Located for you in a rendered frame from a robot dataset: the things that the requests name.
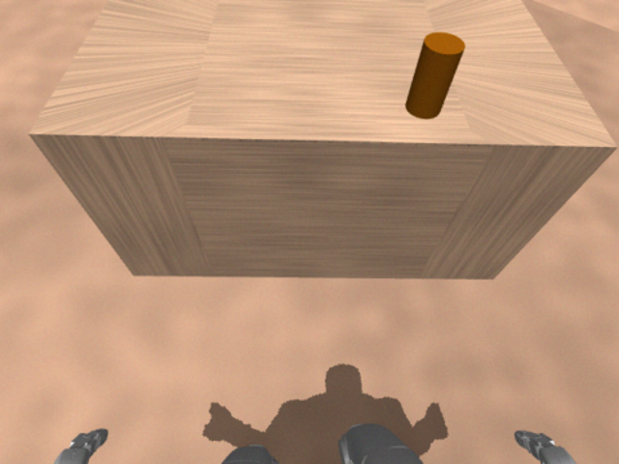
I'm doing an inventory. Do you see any can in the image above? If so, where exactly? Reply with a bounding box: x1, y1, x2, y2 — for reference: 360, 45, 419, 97
405, 32, 465, 119

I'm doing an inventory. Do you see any right robot hand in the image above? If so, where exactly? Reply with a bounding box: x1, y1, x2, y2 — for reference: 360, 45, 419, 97
515, 430, 576, 464

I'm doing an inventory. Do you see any left robot hand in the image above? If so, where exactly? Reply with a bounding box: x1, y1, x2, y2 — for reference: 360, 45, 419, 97
54, 428, 108, 464

